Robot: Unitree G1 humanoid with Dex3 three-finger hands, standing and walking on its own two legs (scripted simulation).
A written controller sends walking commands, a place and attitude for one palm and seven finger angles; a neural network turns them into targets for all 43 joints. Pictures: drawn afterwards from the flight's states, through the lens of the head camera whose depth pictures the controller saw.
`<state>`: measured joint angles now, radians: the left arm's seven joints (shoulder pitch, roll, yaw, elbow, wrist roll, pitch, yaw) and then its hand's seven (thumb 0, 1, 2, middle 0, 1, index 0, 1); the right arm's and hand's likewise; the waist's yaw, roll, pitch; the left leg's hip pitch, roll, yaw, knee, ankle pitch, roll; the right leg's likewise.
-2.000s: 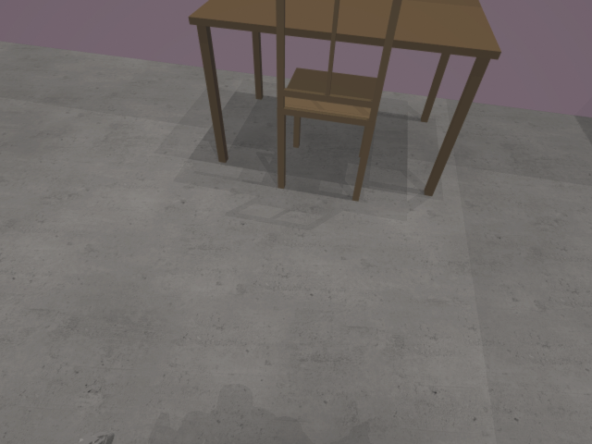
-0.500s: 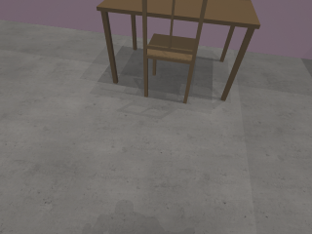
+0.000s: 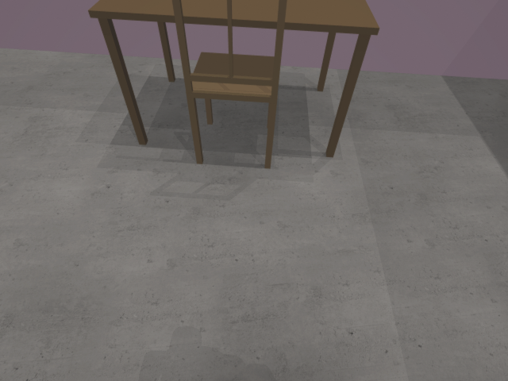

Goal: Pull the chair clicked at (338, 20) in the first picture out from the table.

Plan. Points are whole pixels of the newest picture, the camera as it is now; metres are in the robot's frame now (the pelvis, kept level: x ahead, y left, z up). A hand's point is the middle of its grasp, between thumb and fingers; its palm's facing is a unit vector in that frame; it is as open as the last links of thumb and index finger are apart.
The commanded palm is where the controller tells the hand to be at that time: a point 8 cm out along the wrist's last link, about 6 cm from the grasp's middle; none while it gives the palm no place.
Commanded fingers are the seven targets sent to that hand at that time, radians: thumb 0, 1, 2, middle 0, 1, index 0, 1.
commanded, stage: walk to a spot facing it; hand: left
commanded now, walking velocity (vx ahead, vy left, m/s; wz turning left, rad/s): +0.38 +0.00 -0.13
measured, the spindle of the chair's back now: (230, 32) +1.31 +0.12 -0.03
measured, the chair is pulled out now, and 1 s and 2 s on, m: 0.00 0.00 0.00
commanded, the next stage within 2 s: turn to face it in 0.94 s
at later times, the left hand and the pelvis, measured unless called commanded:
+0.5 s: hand (160, 378) +0.16 +0.18 -0.18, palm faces +0.07 -0.99 -0.11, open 7.4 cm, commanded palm none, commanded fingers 0.00 0.90 0.90 -0.20 -0.30 -0.20 -0.30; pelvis +0.21 +0.02 +0.00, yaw -1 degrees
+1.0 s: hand (199, 199) +0.57 +0.16 -0.16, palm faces -0.23 -0.96 -0.18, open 7.4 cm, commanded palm none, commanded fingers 0.00 0.90 0.90 -0.20 -0.30 -0.20 -0.30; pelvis +0.44 +0.00 +0.00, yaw -11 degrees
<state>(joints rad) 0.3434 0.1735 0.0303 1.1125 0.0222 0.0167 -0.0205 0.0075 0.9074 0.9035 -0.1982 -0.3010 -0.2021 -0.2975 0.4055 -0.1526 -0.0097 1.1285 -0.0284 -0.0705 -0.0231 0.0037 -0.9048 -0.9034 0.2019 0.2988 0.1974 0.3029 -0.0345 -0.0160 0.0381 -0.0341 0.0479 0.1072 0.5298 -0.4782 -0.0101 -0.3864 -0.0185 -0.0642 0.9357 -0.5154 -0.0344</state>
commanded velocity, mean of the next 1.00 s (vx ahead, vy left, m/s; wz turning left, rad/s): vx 0.35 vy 0.00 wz -0.22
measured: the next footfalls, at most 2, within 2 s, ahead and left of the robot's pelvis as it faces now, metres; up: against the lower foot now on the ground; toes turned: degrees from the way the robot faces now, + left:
right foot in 0.08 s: +0.13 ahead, -0.12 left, +0.00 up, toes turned -7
left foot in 0.50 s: +0.35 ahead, +0.13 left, +0.00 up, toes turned +9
